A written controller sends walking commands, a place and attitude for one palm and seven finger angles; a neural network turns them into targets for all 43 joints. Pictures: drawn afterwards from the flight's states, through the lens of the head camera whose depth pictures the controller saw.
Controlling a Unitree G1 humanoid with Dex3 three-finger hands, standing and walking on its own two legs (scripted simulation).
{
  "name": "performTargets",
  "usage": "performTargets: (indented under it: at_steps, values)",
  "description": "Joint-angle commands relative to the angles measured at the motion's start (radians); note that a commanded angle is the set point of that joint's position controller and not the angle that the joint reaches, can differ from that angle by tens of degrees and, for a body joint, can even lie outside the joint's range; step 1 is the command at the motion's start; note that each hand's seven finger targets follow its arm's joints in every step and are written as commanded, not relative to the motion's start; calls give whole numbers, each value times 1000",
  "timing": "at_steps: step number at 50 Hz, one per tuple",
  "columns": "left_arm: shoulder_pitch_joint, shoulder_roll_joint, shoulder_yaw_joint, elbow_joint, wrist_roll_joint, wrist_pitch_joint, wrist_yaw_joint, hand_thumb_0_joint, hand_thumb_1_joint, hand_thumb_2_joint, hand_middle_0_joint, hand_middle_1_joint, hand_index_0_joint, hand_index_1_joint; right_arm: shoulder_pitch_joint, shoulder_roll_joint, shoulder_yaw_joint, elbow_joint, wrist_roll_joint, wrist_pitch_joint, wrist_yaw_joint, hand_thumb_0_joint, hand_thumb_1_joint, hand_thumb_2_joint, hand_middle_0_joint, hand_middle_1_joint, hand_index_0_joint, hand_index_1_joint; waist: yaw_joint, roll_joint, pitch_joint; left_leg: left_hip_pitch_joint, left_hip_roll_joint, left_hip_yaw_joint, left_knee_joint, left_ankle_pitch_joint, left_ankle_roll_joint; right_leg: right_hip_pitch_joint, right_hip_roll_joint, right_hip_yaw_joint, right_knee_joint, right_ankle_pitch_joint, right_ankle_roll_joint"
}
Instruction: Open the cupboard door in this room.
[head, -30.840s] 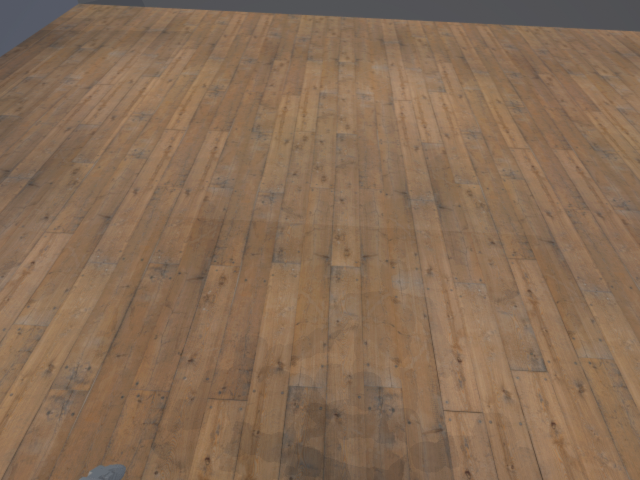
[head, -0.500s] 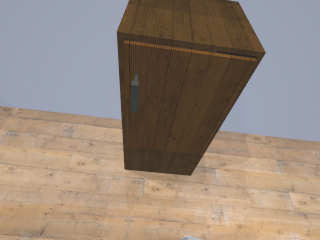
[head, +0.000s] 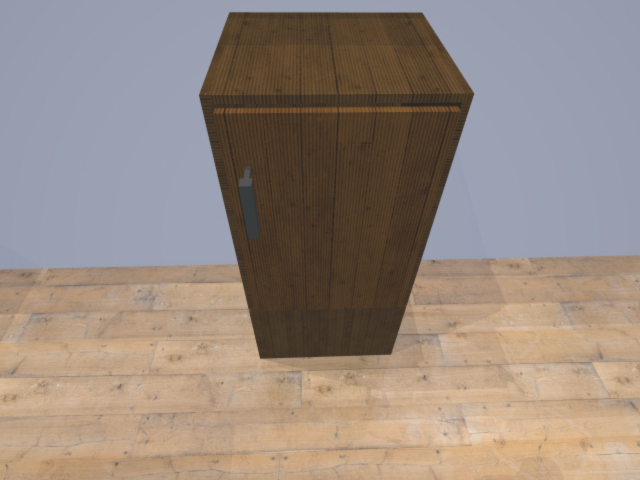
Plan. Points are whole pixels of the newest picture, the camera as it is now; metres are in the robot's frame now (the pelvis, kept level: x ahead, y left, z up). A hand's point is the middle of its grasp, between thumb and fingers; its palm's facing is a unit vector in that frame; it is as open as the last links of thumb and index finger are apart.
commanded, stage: come to a stop and stand still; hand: left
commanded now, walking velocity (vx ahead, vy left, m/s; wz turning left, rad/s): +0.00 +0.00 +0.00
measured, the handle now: (250, 202) +0.59 +0.16 -0.02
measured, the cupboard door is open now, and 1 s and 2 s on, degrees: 0 0 0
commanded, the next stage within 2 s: look again from close up in 1.26 s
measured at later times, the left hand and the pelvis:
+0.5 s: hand out of the picture -0.03 +0.11 -0.18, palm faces +0.05 -0.99 -0.12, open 7.4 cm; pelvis +0.01 -0.03 +0.00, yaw +0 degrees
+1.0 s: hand out of the picture +0.02 +0.12 -0.18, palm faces +0.03 -0.98 -0.18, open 7.4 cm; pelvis +0.04 -0.04 +0.00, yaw +0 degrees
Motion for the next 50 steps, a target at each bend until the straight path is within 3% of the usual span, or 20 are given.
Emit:
performTargets:
  at_steps: [1, 5, 13, 19, 25, 50]
  values:
    - [78, 85, 14, -29, -6, -13, 6, 0, 900, 900, -200, -300, -200, -300, 56, -84, -13, -25, -6, -17, -10, 0, -900, -900, 200, 300, 200, 300, 10, -30, 123, 2, 131, -174, -104, -156, -33, -183, -78, 77, -117, -70, -39]
    - [104, 74, 16, -28, -7, -16, 5, 0, 900, 900, -200, -300, -200, -300, 76, -66, -11, -22, -7, -18, -13, 0, -900, -900, 200, 300, 200, 300, 12, 1, 101, -1, 128, -167, -87, -137, -32, -170, -77, 81, -117, -53, -44]
    - [126, 52, 13, -19, -8, -25, 7, 0, 900, 900, -200, -300, -200, -300, 97, -48, -10, -15, -5, -21, -19, 0, -900, -900, 200, 300, 200, 300, 9, -19, 82, 42, 131, -152, -41, -56, -32, -183, -75, 88, -124, -17, -48]
    - [139, 41, 11, -13, -8, -27, 8, 0, 900, 900, -200, -300, -200, -300, 85, -44, -7, -17, -4, -23, -21, 0, -900, -900, 200, 300, 200, 300, 8, 3, 99, 43, 135, -145, -33, -29, -32, -188, -73, 91, -126, 11, -49]
    - [151, 41, 10, -14, -7, -33, 10, 0, 900, 900, -200, -300, -200, -300, 64, -53, -7, -25, -4, -28, -23, 0, -900, -900, 200, 300, 200, 300, 10, -14, 72, 68, 142, -139, -10, 57, -30, -156, -74, 90, -119, 96, -46]
    - [115, 103, 20, -35, -9, -35, 12, 0, 900, 900, -200, -300, -200, -300, 8, -107, -1, -32, -6, -34, -29, 0, -900, -900, 200, 300, 200, 300, 20, -14, 33, 113, 151, -121, 22, 240, -35, -32, -88, 70, -96, 371, -44]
